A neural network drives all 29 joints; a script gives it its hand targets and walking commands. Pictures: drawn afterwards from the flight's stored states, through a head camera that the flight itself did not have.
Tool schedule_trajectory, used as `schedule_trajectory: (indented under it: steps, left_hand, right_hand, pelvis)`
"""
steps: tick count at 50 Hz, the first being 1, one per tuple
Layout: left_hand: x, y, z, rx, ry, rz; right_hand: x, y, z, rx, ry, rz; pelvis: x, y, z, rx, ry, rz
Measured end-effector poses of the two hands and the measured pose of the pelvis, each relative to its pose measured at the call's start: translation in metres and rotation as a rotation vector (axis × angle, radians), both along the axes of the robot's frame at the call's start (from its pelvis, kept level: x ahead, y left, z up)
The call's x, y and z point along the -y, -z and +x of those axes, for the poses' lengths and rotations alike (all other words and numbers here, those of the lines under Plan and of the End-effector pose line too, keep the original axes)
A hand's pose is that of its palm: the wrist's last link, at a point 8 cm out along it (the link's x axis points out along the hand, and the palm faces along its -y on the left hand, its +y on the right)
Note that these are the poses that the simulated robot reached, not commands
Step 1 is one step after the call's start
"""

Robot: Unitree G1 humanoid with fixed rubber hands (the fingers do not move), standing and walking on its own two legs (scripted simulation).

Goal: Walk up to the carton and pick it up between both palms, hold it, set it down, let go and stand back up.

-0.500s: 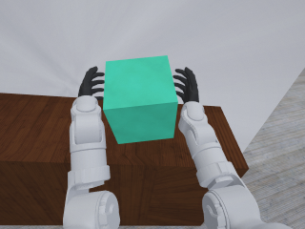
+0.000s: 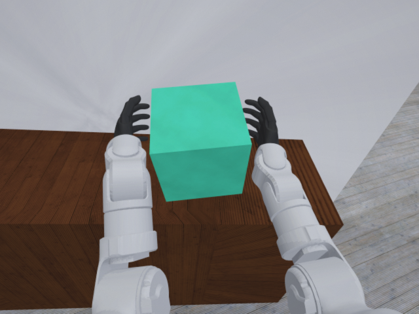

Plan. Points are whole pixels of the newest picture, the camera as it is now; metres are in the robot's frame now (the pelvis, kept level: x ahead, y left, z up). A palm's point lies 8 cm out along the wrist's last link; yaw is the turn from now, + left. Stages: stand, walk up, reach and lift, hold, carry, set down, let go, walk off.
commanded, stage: hold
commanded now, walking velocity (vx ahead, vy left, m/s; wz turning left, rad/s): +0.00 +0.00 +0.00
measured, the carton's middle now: (199, 144) +0.41 +0.00 +0.13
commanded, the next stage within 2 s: none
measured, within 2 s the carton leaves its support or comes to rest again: neither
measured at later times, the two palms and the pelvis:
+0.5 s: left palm (124, 142) +0.35 +0.13 +0.18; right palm (265, 142) +0.35 -0.12 +0.17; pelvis +0.00 +0.00 +0.00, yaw +1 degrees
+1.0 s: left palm (122, 140) +0.36 +0.14 +0.18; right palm (262, 141) +0.36 -0.12 +0.17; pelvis +0.00 -0.01 +0.00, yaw +1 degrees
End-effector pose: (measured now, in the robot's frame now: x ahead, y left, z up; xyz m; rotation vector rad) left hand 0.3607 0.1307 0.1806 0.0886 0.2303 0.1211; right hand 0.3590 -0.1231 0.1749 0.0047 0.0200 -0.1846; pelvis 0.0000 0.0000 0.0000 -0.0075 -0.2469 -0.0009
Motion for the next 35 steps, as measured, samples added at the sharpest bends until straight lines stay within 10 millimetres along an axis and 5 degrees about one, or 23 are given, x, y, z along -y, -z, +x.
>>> schedule_trajectory:
  steps: [35]
  left_hand:
    - [-0.001, 0.004, -0.003, -0.001, -0.009, 0.001]
  right_hand:
    - [-0.001, 0.007, -0.003, -0.001, -0.003, 0.015]
  pelvis:
    - [0.006, 0.0, -0.001, -0.005, -0.01, 0.001]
